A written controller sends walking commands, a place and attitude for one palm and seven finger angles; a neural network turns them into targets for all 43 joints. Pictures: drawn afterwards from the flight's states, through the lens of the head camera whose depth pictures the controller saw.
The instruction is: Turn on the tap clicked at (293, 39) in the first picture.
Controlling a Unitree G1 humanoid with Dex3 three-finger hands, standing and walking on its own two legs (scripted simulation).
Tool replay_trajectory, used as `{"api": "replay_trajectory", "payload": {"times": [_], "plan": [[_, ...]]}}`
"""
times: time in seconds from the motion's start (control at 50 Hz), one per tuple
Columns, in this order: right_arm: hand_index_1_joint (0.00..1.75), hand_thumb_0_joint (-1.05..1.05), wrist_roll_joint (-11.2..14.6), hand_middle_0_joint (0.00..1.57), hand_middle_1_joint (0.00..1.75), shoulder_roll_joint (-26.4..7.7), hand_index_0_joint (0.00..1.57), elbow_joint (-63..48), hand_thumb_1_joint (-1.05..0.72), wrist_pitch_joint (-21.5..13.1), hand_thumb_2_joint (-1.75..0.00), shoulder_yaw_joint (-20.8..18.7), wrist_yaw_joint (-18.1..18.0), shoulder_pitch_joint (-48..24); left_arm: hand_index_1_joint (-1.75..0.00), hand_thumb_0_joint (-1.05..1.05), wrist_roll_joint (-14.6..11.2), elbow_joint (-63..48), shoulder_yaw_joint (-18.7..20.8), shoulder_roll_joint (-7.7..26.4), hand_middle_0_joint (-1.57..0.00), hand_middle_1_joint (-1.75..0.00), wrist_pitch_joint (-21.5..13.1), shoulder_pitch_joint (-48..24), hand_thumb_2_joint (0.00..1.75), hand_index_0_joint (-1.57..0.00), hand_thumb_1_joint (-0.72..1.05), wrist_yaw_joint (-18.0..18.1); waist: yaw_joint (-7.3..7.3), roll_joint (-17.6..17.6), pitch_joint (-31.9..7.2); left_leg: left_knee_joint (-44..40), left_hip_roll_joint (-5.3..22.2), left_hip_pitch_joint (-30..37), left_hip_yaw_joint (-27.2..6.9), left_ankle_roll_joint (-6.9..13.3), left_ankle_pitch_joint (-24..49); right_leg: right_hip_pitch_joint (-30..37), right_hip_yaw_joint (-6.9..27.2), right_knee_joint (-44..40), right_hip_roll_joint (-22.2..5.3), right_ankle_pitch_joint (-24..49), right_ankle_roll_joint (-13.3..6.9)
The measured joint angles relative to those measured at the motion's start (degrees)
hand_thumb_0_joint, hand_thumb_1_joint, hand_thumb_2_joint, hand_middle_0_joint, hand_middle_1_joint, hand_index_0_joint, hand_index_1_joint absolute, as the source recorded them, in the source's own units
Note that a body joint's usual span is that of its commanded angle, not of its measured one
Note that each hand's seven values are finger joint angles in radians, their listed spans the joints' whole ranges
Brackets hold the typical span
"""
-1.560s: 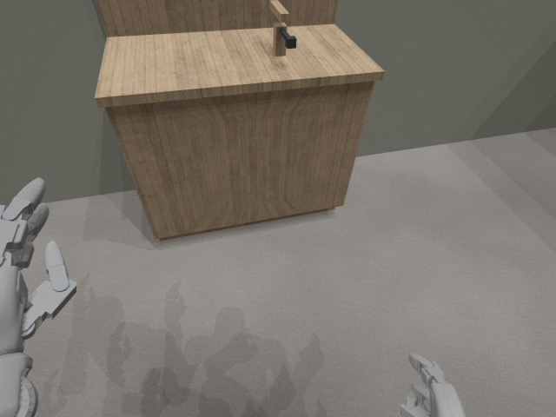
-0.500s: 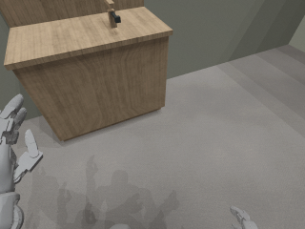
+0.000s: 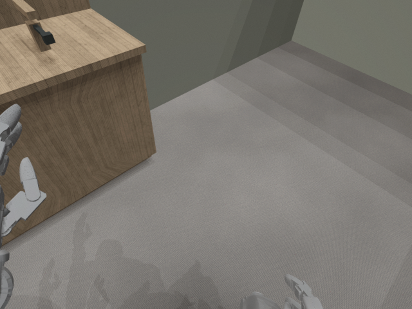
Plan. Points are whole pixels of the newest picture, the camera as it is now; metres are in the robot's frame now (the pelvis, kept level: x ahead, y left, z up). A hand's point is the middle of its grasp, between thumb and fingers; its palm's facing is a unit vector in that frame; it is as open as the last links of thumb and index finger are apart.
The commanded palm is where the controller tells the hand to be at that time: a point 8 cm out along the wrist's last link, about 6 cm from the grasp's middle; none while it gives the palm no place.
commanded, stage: walk to a spot facing it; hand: left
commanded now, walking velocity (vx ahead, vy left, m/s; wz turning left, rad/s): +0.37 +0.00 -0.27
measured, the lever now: (48, 38) +0.84 +0.57 +0.08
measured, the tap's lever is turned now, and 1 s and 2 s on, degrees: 0 0 0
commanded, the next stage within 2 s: turn to face it in 0.56 s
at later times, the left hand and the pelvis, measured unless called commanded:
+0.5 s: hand (105, 109) +0.40 +0.21 +0.18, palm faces +0.43 -0.82 -0.37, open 7.4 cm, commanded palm +0.36 +0.24 +0.18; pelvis +0.18 -0.02 -0.02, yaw -4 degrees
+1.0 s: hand (152, 88) +0.51 +0.16 +0.16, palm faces +0.40 -0.75 -0.53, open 7.4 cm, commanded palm +0.44 +0.20 +0.18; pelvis +0.29 -0.09 -0.01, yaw +3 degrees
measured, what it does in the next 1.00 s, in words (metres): walks ahead: right foot, then left foot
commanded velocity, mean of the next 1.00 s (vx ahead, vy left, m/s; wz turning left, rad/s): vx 0.20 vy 0.00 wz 0.20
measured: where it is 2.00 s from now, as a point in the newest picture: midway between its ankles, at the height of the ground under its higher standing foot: outside the picture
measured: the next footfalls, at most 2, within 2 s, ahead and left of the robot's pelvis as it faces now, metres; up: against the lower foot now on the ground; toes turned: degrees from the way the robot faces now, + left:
right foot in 0.10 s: +0.16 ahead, -0.13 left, +0.00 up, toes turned -12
left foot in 0.48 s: +0.30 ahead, +0.10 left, +0.00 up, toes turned +7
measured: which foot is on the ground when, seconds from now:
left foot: down 0.00-0.10, up 0.12-0.46, down 0.48-0.84, up 0.86-1.00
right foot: up 0.00-0.08, down 0.10-0.50, up 0.52-0.82, down 0.84-1.00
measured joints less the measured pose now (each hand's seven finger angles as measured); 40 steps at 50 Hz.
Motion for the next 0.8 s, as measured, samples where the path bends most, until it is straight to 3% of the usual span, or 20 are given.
{"api": "replay_trajectory", "payload": {"times": [0.06, 0.1, 0.12, 0.16, 0.18, 0.24, 0.28, 0.34, 0.4, 0.48, 0.5, 0.54, 0.6, 0.64, 0.72, 0.8], "plan": [[0.30, 0.01, 0.1, 0.21, 0.30, -0.3, 0.21, -0.4, -0.90, -0.1, -0.90, -0.3, 0.0, 0.5, -0.31, 0.01, -0.5, 0.1, 1.8, 2.3, -0.21, -0.30, 0.3, -0.1, 0.89, -0.20, 0.89, -0.1, -0.89, 1.3, 1.7, 4.3, 2.7, 0.6, 0.9, -1.3, -3.6, 5.2, -3.1, -12.1, 1.9, 1.3, -1.0], [0.30, 0.01, 0.7, 0.21, 0.30, -0.4, 0.21, -0.6, -0.90, 0.0, -0.90, -0.7, 0.4, 0.9, -0.31, 0.01, -0.5, -0.9, 2.7, 4.9, -0.21, -0.30, 1.1, -0.2, 0.89, -0.20, 0.89, -0.2, -1.84, 0.0, 2.5, 15.2, 3.7, -2.9, -0.2, 0.1, -6.3, 10.1, -3.6, -18.2, 2.6, 4.8, -2.9], [0.30, 0.01, 0.9, 0.21, 0.30, -1.2, 0.21, 0.1, -0.90, 0.5, -0.90, -1.0, 0.6, -0.3, -0.31, 0.01, -0.4, -1.4, 2.8, 4.7, -0.21, -0.30, 1.1, -0.8, 0.89, -0.20, 0.89, -0.3, -1.64, 0.1, 3.5, 24.5, 3.7, -6.6, -3.2, 1.3, -7.0, 9.1, -3.3, -15.5, 2.9, 4.2, -4.4], [0.30, 0.01, 1.0, 0.21, 0.30, -3.3, 0.21, 1.8, -0.91, 2.0, -0.90, -1.8, 0.7, -3.9, -0.31, 0.02, -0.8, -2.9, 2.5, 3.1, -0.21, -0.30, 0.8, -1.0, 0.89, -0.21, 0.89, -0.4, -2.11, 0.7, 5.8, 42.1, 0.6, -14.8, -10.1, 2.9, -8.7, 8.4, -2.5, -11.0, 3.5, 0.7, -5.9], [0.30, 0.02, 1.0, 0.21, 0.30, -4.3, 0.21, 2.1, -0.91, 2.6, -0.90, -2.2, 0.8, -5.2, -0.31, 0.02, -1.1, -3.6, 2.2, 2.4, -0.22, -0.30, 0.6, -0.4, 0.89, -0.21, 0.89, -0.4, -2.49, 0.9, 6.5, 47.9, -1.0, -18.5, -12.0, 3.2, -8.2, 8.8, -2.1, -10.6, 3.7, -0.3, -6.0], [0.30, 0.02, 1.2, 0.20, 0.30, -6.4, 0.21, 1.9, -0.91, 4.0, -0.90, -3.4, 1.0, -7.3, -0.31, 0.02, -1.5, -6.3, 2.4, 2.0, -0.22, -0.30, 0.0, 4.1, 0.89, -0.21, 0.88, -0.7, -3.36, 1.1, 6.8, 54.3, -2.9, -28.0, -13.5, 2.8, -3.6, 11.2, -1.1, -12.8, 4.5, -0.7, -5.5], [0.30, 0.02, 1.2, 0.20, 0.30, -7.1, 0.20, 1.3, -0.91, 4.7, -0.90, -4.0, 0.5, -7.3, -0.31, 0.01, -1.8, -7.9, 3.3, 2.7, -0.22, -0.30, -0.3, 7.0, 0.89, -0.21, 0.88, -0.7, -3.47, 0.8, 6.0, 50.4, -2.7, -32.0, -13.1, 2.5, -1.6, 13.1, -0.6, -15.2, 4.9, -0.5, -5.5], [0.30, 0.02, 1.2, 0.20, 0.30, -7.3, 0.20, 0.6, -0.91, 5.0, -0.90, -4.4, -0.3, -5.8, -0.31, 0.01, -2.5, -8.8, 4.9, 4.0, -0.23, -0.30, -0.7, 8.9, 0.89, -0.22, 0.88, -0.2, -2.69, -0.7, 3.9, 36.2, -2.2, -32.7, -11.3, 2.8, 1.7, 16.2, 0.2, -18.5, 4.7, -0.7, -5.2], [0.30, 0.02, 1.1, 0.20, 0.30, -7.4, 0.20, 0.3, -0.91, 4.5, -0.90, -4.5, -1.2, -3.5, -0.31, 0.01, -2.8, -7.6, 5.2, 3.8, -0.22, -0.30, -0.6, 8.2, 0.89, -0.22, 0.88, 0.8, -1.52, -2.3, 1.6, 22.5, -3.0, -28.7, -8.8, 3.5, 4.6, 19.5, 1.0, -19.8, 3.5, -2.3, -4.3], [0.30, 0.01, 1.0, 0.20, 0.30, -8.0, 0.20, -0.5, -0.91, 3.6, -0.90, -4.5, -2.5, -0.4, -0.31, 0.01, -2.7, -3.2, 2.9, 0.8, -0.22, -0.30, 0.5, 4.9, 0.89, -0.21, 0.88, 1.8, -0.47, -2.1, -1.7, 9.1, -5.0, -19.7, -5.7, 4.4, 8.3, 23.5, 0.8, -17.8, 2.4, -7.0, -2.4], [0.30, 0.01, 1.1, 0.20, 0.30, -7.7, 0.20, -0.4, -0.91, 3.4, -0.90, -4.5, -2.9, -0.2, -0.31, 0.01, -2.6, -1.9, 2.3, 0.1, -0.22, -0.30, 0.7, 3.6, 0.89, -0.21, 0.88, 2.0, -0.34, -2.5, -2.1, 8.3, -5.7, -18.5, -5.4, 4.8, 10.7, 23.8, 0.9, -15.7, 1.7, -8.9, -1.8], [0.30, 0.01, 1.2, 0.20, 0.30, -6.3, 0.20, -0.1, -0.91, 3.3, -0.90, -4.2, -3.3, -1.2, -0.31, 0.01, -2.7, 1.5, 1.4, -1.7, -0.22, -0.30, 1.4, 0.3, 0.89, -0.21, 0.88, 2.3, 0.27, -4.0, -2.0, 11.1, -6.7, -17.8, -4.4, 5.2, 9.0, 22.1, 3.4, -8.2, 0.6, -12.2, -1.7], [0.30, 0.01, 0.8, 0.20, 0.30, -3.6, 0.20, 0.1, -0.91, 2.2, -0.90, -2.5, -3.0, -3.4, -0.31, 0.01, -2.2, 5.2, -0.2, -3.1, -0.21, -0.30, 2.8, -3.7, 0.89, -0.20, 0.89, 2.1, -0.19, -3.5, -0.9, 11.5, -6.2, -16.6, -5.1, 5.2, 6.5, 15.7, 5.3, 6.5, 2.0, -13.8, -1.3], [0.30, 0.01, 0.7, 0.20, 0.30, -1.7, 0.20, -0.2, -0.91, 1.2, -0.90, -1.3, -2.2, -4.5, -0.31, 0.02, -2.2, 3.9, -1.2, -3.2, -0.21, -0.30, 3.7, -4.2, 0.90, -0.20, 0.89, 1.8, -0.21, -2.9, 0.3, 9.7, -5.5, -15.4, -5.5, 4.6, 7.0, 11.9, 5.1, 9.7, 2.0, -12.8, -1.1], [0.30, 0.01, 0.5, 0.20, 0.30, 0.9, 0.21, -1.5, -0.91, -0.4, -0.90, 0.6, -0.7, -5.0, -0.31, 0.02, -2.2, -3.9, -1.7, -1.9, -0.21, -0.30, 3.0, 0.2, 0.90, -0.20, 0.89, 1.3, 0.16, -1.5, 2.1, 6.0, -3.9, -13.0, -5.1, 3.3, 7.5, 8.1, 3.3, 2.5, 0.7, -8.6, -0.3], [0.30, 0.01, 0.9, 0.21, 0.30, 0.9, 0.21, -2.0, -0.91, -0.2, -0.90, 0.6, -0.5, -3.8, -0.31, 0.02, -2.5, -5.7, -0.1, 0.7, -0.21, -0.30, 1.4, 2.9, 0.89, -0.20, 0.89, 1.2, -0.19, 1.5, 3.0, 5.5, -3.1, -12.0, -7.1, 1.6, 6.6, 11.7, 0.5, -12.6, 0.9, -3.7, 0.8]]}}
